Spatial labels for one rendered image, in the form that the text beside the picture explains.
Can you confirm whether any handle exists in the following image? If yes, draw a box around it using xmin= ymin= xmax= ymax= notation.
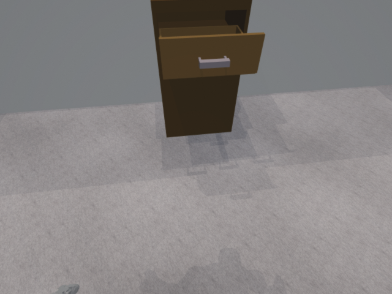
xmin=198 ymin=56 xmax=230 ymax=69

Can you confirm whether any drawer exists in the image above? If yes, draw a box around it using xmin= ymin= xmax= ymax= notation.
xmin=159 ymin=25 xmax=265 ymax=80

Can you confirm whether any cabinet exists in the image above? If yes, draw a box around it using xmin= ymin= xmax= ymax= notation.
xmin=151 ymin=0 xmax=252 ymax=137

